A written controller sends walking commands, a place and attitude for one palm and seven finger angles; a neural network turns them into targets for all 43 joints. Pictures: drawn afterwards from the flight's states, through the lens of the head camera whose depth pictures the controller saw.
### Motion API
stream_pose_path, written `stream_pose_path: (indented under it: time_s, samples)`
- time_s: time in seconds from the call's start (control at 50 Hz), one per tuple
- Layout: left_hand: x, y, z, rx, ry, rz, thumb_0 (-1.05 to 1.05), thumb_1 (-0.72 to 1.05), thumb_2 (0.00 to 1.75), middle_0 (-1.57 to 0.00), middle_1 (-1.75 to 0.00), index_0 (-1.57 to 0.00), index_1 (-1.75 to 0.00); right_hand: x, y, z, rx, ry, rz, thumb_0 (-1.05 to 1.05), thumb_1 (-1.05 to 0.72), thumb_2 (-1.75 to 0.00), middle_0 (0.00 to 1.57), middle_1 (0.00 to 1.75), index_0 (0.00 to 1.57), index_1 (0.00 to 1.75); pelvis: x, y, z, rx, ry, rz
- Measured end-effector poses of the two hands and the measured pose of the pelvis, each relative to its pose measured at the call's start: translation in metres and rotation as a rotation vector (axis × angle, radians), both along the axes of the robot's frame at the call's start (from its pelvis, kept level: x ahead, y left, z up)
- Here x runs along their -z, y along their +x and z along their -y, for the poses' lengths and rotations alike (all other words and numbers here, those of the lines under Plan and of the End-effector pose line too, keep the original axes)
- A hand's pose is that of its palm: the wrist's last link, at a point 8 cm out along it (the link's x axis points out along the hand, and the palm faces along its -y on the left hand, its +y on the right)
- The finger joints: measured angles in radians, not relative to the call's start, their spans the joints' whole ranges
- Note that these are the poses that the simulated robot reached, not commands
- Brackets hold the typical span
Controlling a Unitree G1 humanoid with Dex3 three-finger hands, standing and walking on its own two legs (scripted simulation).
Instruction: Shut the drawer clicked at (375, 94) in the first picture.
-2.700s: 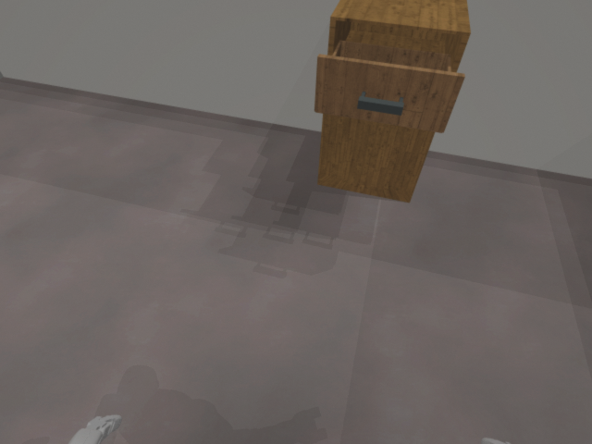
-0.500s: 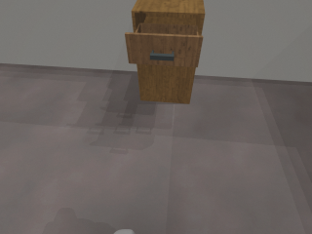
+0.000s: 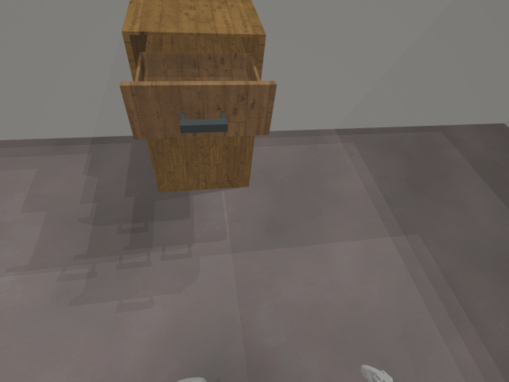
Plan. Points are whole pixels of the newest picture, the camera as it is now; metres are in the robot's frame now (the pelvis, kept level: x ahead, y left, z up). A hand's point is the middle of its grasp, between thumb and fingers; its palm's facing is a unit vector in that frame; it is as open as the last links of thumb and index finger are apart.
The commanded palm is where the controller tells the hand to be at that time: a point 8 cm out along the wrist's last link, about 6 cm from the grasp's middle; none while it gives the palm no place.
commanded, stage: walk to a spot facing it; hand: left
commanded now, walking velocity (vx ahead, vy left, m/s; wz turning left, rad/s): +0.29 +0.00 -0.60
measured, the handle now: (203, 120) +0.76 +0.22 -0.07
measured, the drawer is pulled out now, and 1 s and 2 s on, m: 0.30 0.30 0.30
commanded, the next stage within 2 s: turn to face it in 1.78 s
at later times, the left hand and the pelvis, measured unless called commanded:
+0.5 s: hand (213, 282) +0.33 +0.11 -0.16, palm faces -0.35 -0.92 -0.16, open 7.4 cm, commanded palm none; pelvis +0.15 -0.01 -0.01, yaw -16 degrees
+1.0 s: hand (183, 272) +0.35 +0.18 -0.16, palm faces -0.40 -0.88 -0.24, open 7.4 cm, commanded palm none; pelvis +0.20 +0.02 +0.01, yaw -32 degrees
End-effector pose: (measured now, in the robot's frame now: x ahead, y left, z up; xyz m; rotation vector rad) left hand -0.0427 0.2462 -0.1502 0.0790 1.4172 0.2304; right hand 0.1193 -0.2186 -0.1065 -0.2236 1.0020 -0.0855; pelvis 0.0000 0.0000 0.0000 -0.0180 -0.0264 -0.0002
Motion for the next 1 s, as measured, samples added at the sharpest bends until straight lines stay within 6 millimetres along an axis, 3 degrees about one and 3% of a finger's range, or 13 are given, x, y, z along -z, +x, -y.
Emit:
stream_pose_path:
  time_s: [0.1,0.22,0.36,0.44,0.5,0.54,0.6,0.7,0.78,0.9,1.0]
  samples:
    - [-0.020,0.112,-0.030,0.107,0.018,0.158,0.01,0.91,0.90,-0.20,-0.30,-0.20,-0.30,-0.003,-0.046,0.001,0.158,-0.030,-0.137,0.00,-0.92,-0.90,0.21,0.30,0.21,0.30,-0.014,0.033,-0.018,0.061,0.002,0.002]
    - [-0.034,0.219,-0.026,0.230,0.006,0.252,0.01,0.91,0.90,-0.19,-0.30,-0.19,-0.30,0.000,-0.099,-0.010,0.304,-0.019,-0.313,0.00,-0.92,-0.90,0.20,0.30,0.20,0.30,-0.019,0.070,-0.029,0.127,0.011,-0.003]
    - [-0.030,0.310,0.021,0.385,-0.045,0.261,0.01,0.91,0.90,-0.19,-0.30,-0.19,-0.30,0.008,-0.131,-0.037,0.435,0.059,-0.482,0.01,-0.91,-0.90,0.20,0.30,0.20,0.30,-0.013,0.108,-0.022,0.203,0.016,-0.005]
    - [-0.023,0.354,0.059,0.476,-0.065,0.262,0.01,0.91,0.90,-0.19,-0.30,-0.20,-0.30,0.020,-0.133,-0.045,0.508,0.117,-0.544,0.01,-0.91,-0.90,0.20,0.30,0.20,0.30,-0.004,0.131,-0.009,0.255,0.025,-0.017]
    - [-0.015,0.383,0.085,0.523,-0.065,0.301,0.01,0.91,0.90,-0.20,-0.30,-0.20,-0.30,0.035,-0.124,-0.041,0.542,0.161,-0.569,0.01,-0.90,-0.90,0.21,0.30,0.20,0.30,0.009,0.149,0.007,0.280,0.031,-0.023]
    - [-0.014,0.394,0.094,0.528,-0.055,0.326,0.01,0.91,0.90,-0.20,-0.30,-0.20,-0.30,0.042,-0.108,-0.031,0.552,0.172,-0.557,0.01,-0.90,-0.90,0.21,0.30,0.21,0.30,0.012,0.154,0.014,0.300,0.029,-0.018]
    - [-0.020,0.396,0.096,0.522,-0.031,0.306,0.01,0.91,0.90,-0.20,-0.30,-0.20,-0.30,0.043,-0.068,-0.007,0.553,0.151,-0.466,0.01,-0.90,-0.90,0.21,0.30,0.21,0.30,0.006,0.162,0.021,0.332,0.026,-0.006]
    - [-0.031,0.393,0.086,0.541,0.016,0.242,0.01,0.91,0.90,-0.20,-0.30,-0.20,-0.30,0.030,0.011,0.037,0.538,0.091,-0.237,0.01,-0.91,-0.90,0.20,0.30,0.20,0.30,-0.006,0.173,0.023,0.386,0.035,-0.024]
    - [-0.037,0.394,0.073,0.547,0.033,0.222,0.01,0.91,0.90,-0.20,-0.30,-0.20,-0.30,0.017,0.056,0.058,0.520,0.050,-0.109,0.00,-0.91,-0.90,0.20,0.30,0.20,0.30,-0.010,0.181,0.018,0.431,0.043,-0.034]
    - [-0.035,0.396,0.047,0.552,0.038,0.191,0.01,0.91,0.90,-0.20,-0.30,-0.20,-0.30,0.001,0.094,0.063,0.515,0.003,-0.022,0.00,-0.91,-0.90,0.20,0.30,0.20,0.30,-0.011,0.192,0.002,0.498,0.042,-0.040]
    - [-0.021,0.403,0.021,0.573,0.024,0.150,0.01,0.90,0.90,-0.20,-0.30,-0.20,-0.30,-0.009,0.100,0.046,0.545,-0.038,0.009,0.00,-0.91,-0.90,0.20,0.30,0.20,0.30,-0.006,0.202,-0.020,0.555,0.024,-0.048]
